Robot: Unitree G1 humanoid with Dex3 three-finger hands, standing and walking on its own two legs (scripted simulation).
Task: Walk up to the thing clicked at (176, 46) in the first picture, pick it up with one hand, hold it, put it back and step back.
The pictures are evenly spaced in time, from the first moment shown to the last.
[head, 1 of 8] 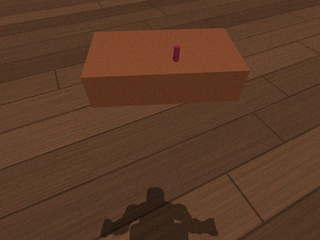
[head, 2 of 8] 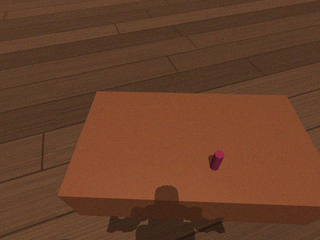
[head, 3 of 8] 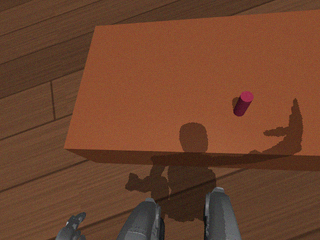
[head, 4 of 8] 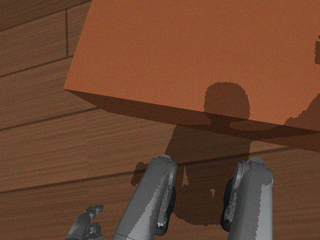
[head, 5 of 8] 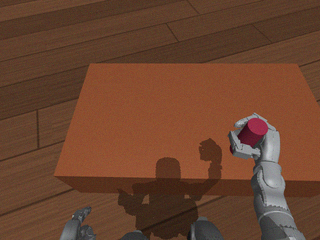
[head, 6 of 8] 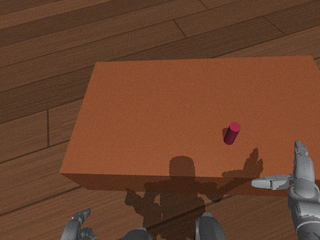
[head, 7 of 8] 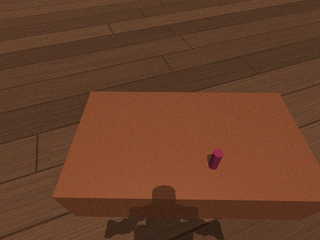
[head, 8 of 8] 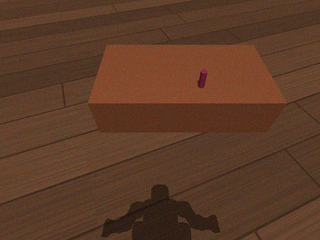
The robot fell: no
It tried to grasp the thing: yes
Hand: right
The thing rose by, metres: 0.39
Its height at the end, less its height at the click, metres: +0.00
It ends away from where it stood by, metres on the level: 0.02
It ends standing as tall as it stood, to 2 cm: yes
